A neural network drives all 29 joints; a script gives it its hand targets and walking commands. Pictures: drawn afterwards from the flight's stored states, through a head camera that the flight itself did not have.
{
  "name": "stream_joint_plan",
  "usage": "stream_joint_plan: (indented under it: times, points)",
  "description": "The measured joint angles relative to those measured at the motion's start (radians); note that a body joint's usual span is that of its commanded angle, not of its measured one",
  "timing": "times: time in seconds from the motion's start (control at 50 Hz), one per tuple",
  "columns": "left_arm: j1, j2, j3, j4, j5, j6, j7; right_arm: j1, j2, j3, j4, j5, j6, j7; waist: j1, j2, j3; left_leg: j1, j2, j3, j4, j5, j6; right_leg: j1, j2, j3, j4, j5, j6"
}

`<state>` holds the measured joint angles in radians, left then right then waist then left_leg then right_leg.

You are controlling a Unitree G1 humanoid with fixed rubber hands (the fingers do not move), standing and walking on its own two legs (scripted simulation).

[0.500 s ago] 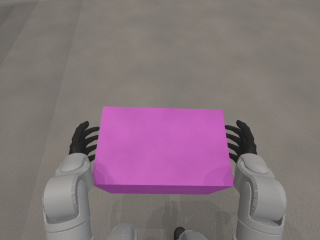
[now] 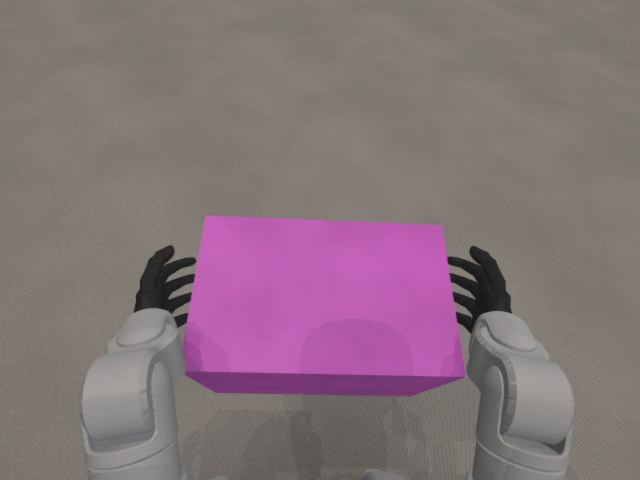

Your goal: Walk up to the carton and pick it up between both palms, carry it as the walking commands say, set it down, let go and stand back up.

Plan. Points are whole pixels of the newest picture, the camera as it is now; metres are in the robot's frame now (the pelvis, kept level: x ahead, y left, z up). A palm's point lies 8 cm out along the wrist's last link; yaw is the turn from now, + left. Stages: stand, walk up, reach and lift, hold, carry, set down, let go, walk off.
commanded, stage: carry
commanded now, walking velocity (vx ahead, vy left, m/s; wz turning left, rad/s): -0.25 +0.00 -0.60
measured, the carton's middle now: (319, 316) +0.30 +0.01 +0.02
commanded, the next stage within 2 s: none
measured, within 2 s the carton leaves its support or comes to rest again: neither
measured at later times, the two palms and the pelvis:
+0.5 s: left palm (182, 436) +0.14 +0.13 +0.09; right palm (598, 479) +0.12 -0.21 +0.12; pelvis -0.12 -0.03 +0.01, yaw -4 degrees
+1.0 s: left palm (283, 455) +0.13 +0.05 +0.10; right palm out of the picture +0.04 -0.29 +0.10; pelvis -0.16 -0.06 +0.00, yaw -14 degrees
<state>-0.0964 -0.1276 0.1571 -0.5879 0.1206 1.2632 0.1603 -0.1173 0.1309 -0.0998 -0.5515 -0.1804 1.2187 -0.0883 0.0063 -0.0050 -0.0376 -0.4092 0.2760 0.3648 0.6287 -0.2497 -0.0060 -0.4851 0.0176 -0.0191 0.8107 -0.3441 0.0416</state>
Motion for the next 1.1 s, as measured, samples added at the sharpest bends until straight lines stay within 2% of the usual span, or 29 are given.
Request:
stream_joint_plan:
  times: [0.04, 0.06, 0.1, 0.12, 0.18, 0.24, 0.28, 0.36, 0.4, 0.44, 0.46, 0.48, 0.5, 0.54, 0.58, 0.64, 0.7, 0.78, 0.82, 0.84, 0.88, 0.92, 0.98, 1.1]
  points:
    - [0.000, 0.000, -0.001, 0.001, 0.000, -0.001, 0.000, 0.000, 0.000, 0.000, 0.000, 0.000, -0.001, 0.000, 0.000, -0.001, -0.004, -0.035, 0.011, 0.021, 0.072, -0.019, -0.010, 0.055, -0.008, -0.001, -0.152, 0.049, -0.023]
    - [-0.001, -0.001, -0.008, 0.016, -0.001, -0.010, -0.001, 0.003, -0.001, -0.008, 0.001, 0.000, -0.002, -0.002, -0.001, 0.017, 0.016, -0.051, 0.013, 0.001, 0.122, -0.091, -0.019, 0.053, -0.002, -0.003, -0.143, 0.055, -0.042]
    - [0.000, -0.001, -0.019, 0.051, 0.000, -0.010, -0.004, 0.031, -0.002, -0.015, 0.001, 0.000, 0.003, -0.006, 0.001, 0.034, 0.049, -0.091, -0.025, -0.104, 0.247, -0.268, -0.026, 0.053, 0.004, 0.001, -0.127, 0.059, -0.071]
    - [0.002, -0.001, -0.019, 0.064, 0.000, -0.007, -0.008, 0.044, -0.003, -0.014, 0.001, 0.000, 0.007, -0.007, 0.001, 0.032, 0.055, -0.117, -0.050, -0.154, 0.324, -0.296, -0.028, 0.052, 0.004, 0.009, -0.138, 0.072, -0.080]
    - [0.003, -0.001, -0.019, 0.076, 0.000, -0.013, -0.014, 0.046, -0.003, -0.013, 0.000, 0.000, 0.011, -0.012, 0.000, 0.025, 0.060, -0.157, -0.108, -0.247, 0.521, -0.258, -0.030, 0.052, 0.004, 0.040, -0.193, 0.131, -0.086]
    - [0.003, -0.002, -0.019, 0.076, 0.000, -0.029, -0.017, 0.043, -0.004, -0.012, -0.001, 0.000, -0.002, -0.014, -0.001, 0.025, 0.046, -0.150, -0.137, -0.293, 0.577, -0.207, -0.030, 0.047, 0.004, 0.046, -0.251, 0.185, -0.088]
    - [0.003, -0.002, -0.019, 0.076, 0.000, -0.036, -0.017, 0.034, -0.004, -0.012, -0.001, 0.000, -0.002, -0.017, -0.002, 0.024, 0.037, -0.118, -0.155, -0.303, 0.530, -0.206, -0.030, 0.047, 0.005, 0.045, -0.295, 0.223, -0.091]
    - [0.003, -0.001, -0.019, 0.071, 0.000, -0.046, -0.016, 0.018, -0.003, -0.012, -0.001, 0.000, -0.002, -0.022, -0.002, 0.011, 0.018, -0.026, -0.206, -0.303, 0.335, -0.209, -0.030, 0.039, 0.005, 0.045, -0.371, 0.292, -0.092]
    - [0.003, -0.001, -0.019, 0.071, 0.000, -0.046, -0.016, 0.018, -0.003, -0.012, -0.001, 0.000, -0.002, -0.023, -0.003, -0.006, 0.007, 0.037, -0.235, -0.290, 0.192, -0.215, -0.030, 0.039, 0.005, 0.045, -0.419, 0.329, -0.082]
    - [0.003, -0.001, -0.019, 0.070, 0.000, -0.045, -0.015, 0.018, -0.003, -0.012, -0.002, 0.000, -0.001, -0.022, -0.004, -0.029, -0.003, 0.125, -0.256, -0.248, -0.010, -0.215, -0.029, 0.038, 0.007, 0.044, -0.465, 0.363, -0.062]
    - [0.003, -0.001, -0.019, 0.067, 0.000, -0.044, -0.014, 0.018, -0.003, -0.012, -0.002, 0.000, -0.002, -0.021, -0.004, -0.031, -0.004, 0.184, -0.257, -0.223, -0.126, -0.213, -0.028, 0.038, 0.017, 0.040, -0.476, 0.368, -0.044]
    - [0.004, 0.000, -0.019, 0.066, 0.000, -0.041, -0.013, 0.019, -0.002, -0.012, -0.001, 0.000, -0.002, -0.019, -0.002, -0.046, 0.000, 0.205, -0.258, -0.215, -0.187, -0.148, -0.018, 0.034, 0.019, 0.040, -0.470, 0.348, -0.016]
    - [0.006, 0.000, -0.019, 0.067, 0.000, -0.038, -0.012, 0.021, -0.002, -0.012, 0.000, 0.000, 0.001, -0.017, -0.002, -0.047, 0.007, 0.208, -0.249, -0.216, -0.196, -0.079, -0.004, 0.020, 0.024, 0.031, -0.404, 0.261, -0.001]
    - [0.010, 0.000, -0.019, 0.059, 0.000, -0.025, -0.010, 0.030, -0.002, -0.012, 0.000, 0.001, 0.005, -0.009, -0.003, -0.032, 0.005, 0.211, -0.220, -0.223, -0.188, -0.030, 0.019, -0.027, 0.024, 0.001, -0.156, 0.145, 0.003]
    - [0.010, 0.000, -0.019, 0.043, 0.000, -0.012, -0.005, 0.031, -0.002, -0.012, -0.001, 0.000, 0.003, 0.000, -0.003, -0.016, -0.010, 0.211, -0.187, -0.224, -0.186, -0.031, 0.022, -0.064, 0.024, -0.001, 0.080, 0.122, 0.000]
    - [0.010, 0.000, -0.019, 0.030, 0.000, -0.005, 0.000, 0.030, -0.002, -0.012, -0.001, 0.000, 0.001, 0.007, -0.002, -0.018, -0.044, 0.201, -0.150, -0.203, -0.186, -0.036, 0.015, -0.068, 0.008, 0.001, 0.240, 0.094, -0.004]
    - [0.009, 0.001, -0.019, 0.034, 0.000, -0.004, 0.001, 0.029, -0.002, -0.013, -0.001, 0.000, 0.004, 0.006, -0.001, -0.022, -0.061, 0.186, -0.130, -0.151, -0.184, -0.036, 0.009, -0.057, -0.001, 0.002, 0.190, 0.063, -0.004]
    - [-0.004, 0.000, -0.022, 0.056, 0.000, -0.001, 0.001, 0.036, -0.002, -0.021, 0.004, 0.000, 0.005, 0.005, 0.000, -0.015, -0.061, 0.140, -0.127, -0.104, -0.139, -0.050, 0.002, 0.009, -0.001, -0.030, -0.091, 0.065, -0.021]
    - [-0.004, 0.000, -0.022, 0.055, 0.000, -0.001, 0.002, 0.037, -0.002, -0.020, 0.004, 0.000, 0.005, 0.005, 0.000, -0.016, -0.062, 0.116, -0.129, -0.089, -0.073, -0.083, -0.009, 0.081, -0.001, -0.048, -0.264, 0.132, -0.034]
    - [-0.004, -0.001, -0.023, 0.061, 0.000, -0.004, 0.001, 0.037, -0.003, -0.021, 0.005, 0.000, 0.004, 0.003, -0.002, -0.008, -0.061, 0.105, -0.125, -0.086, -0.036, -0.104, -0.015, 0.096, 0.001, -0.047, -0.289, 0.127, -0.060]
    - [-0.004, -0.001, -0.025, 0.104, 0.000, -0.023, -0.006, 0.046, -0.004, -0.027, 0.019, 0.000, 0.002, -0.002, -0.001, 0.023, -0.053, 0.095, -0.125, -0.128, 0.000, -0.152, -0.017, 0.096, 0.013, -0.051, -0.270, 0.109, -0.091]
    - [-0.004, -0.001, -0.025, 0.124, 0.000, -0.028, -0.010, 0.056, -0.004, -0.028, 0.022, 0.000, 0.003, -0.006, -0.001, 0.025, -0.053, 0.075, -0.137, -0.171, 0.045, -0.195, -0.017, 0.096, 0.013, -0.051, -0.272, 0.113, -0.103]
    - [-0.004, -0.001, -0.025, 0.173, 0.000, -0.072, -0.018, 0.053, -0.004, -0.032, 0.039, 0.000, -0.012, -0.016, -0.002, 0.025, -0.053, 0.057, -0.144, -0.213, 0.101, -0.198, -0.017, 0.096, 0.013, -0.051, -0.281, 0.125, -0.111]
    - [-0.004, -0.001, -0.025, 0.145, 0.000, -0.074, -0.017, 0.048, -0.004, -0.029, 0.039, 0.000, -0.034, -0.012, -0.002, 0.025, -0.054, 0.056, -0.171, -0.258, 0.117, -0.198, -0.017, 0.096, 0.014, -0.055, -0.305, 0.151, -0.114]
